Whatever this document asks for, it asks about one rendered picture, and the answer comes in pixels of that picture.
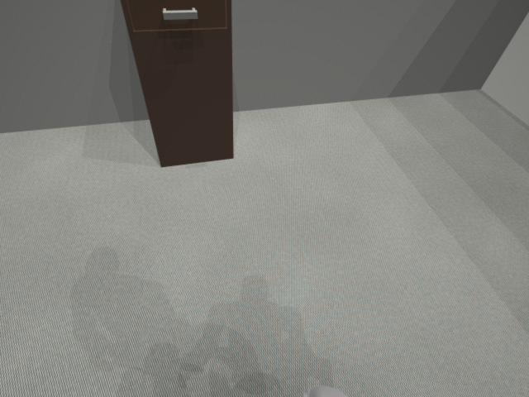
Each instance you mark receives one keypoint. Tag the handle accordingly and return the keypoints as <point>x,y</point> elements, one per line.
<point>181,14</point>

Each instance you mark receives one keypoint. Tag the cabinet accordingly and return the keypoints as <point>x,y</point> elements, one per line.
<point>186,79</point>

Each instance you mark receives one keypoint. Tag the drawer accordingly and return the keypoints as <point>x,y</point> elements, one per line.
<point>148,14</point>

